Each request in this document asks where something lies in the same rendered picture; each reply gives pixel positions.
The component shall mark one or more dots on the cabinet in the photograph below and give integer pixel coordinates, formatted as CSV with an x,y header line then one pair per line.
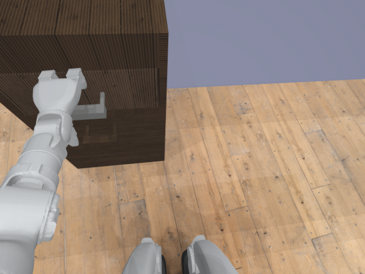
x,y
41,35

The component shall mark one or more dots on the robot left upper arm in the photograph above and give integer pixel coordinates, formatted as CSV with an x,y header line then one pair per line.
x,y
27,217

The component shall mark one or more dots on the robot left hand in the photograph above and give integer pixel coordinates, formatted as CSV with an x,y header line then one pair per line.
x,y
52,93

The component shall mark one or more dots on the left robot forearm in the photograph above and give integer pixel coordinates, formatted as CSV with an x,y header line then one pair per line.
x,y
41,159

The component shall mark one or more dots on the left robot thigh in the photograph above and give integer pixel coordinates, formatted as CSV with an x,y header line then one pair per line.
x,y
145,259

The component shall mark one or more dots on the drawer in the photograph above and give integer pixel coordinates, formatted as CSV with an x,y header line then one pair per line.
x,y
128,88

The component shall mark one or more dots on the right robot thigh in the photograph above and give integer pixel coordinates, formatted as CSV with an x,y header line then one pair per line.
x,y
206,258

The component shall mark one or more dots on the handle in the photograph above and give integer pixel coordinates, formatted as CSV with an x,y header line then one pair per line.
x,y
91,111
100,140

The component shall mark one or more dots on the robot thigh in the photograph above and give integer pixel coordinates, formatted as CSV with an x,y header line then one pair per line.
x,y
145,259
206,258

